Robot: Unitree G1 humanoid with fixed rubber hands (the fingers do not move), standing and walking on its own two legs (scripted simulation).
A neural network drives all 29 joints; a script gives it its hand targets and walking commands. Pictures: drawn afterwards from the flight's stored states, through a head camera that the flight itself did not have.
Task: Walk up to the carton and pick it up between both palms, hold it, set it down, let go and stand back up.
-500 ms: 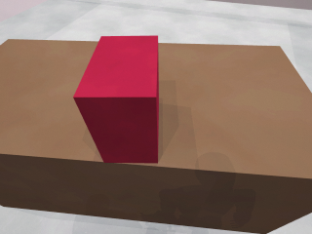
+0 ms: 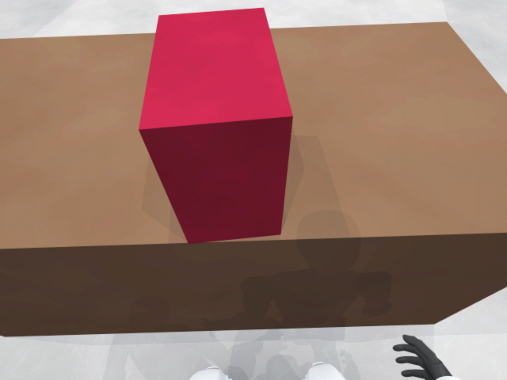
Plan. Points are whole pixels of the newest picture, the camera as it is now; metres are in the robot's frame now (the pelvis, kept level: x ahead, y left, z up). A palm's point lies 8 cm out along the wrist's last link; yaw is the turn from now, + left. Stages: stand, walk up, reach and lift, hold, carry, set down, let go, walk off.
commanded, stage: walk up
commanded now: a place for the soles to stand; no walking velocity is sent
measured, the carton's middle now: (223, 132) +0.49 +0.07 +0.11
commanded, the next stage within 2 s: reach and lift in 1.94 s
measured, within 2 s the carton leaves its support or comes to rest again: neither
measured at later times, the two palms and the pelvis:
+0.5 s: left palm out of the picture +0.07 +0.30 -0.11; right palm out of the picture +0.00 -0.19 -0.11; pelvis +0.00 +0.06 +0.02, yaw -1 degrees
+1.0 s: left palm out of the picture +0.05 +0.30 -0.11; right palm out of the picture +0.05 -0.19 -0.11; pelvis +0.02 +0.06 +0.03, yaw +1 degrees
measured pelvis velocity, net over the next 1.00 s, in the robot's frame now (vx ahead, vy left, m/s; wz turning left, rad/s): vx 0.02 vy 0.06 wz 0.02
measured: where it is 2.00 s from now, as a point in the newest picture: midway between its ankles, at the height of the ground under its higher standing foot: outside the picture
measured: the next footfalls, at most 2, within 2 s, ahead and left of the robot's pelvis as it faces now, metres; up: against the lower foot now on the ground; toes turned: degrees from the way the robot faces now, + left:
right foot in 0.16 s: +0.04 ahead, -0.07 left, +0.00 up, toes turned +0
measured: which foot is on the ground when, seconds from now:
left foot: down 0.00-1.00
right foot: up 0.00-0.14, down 0.16-1.00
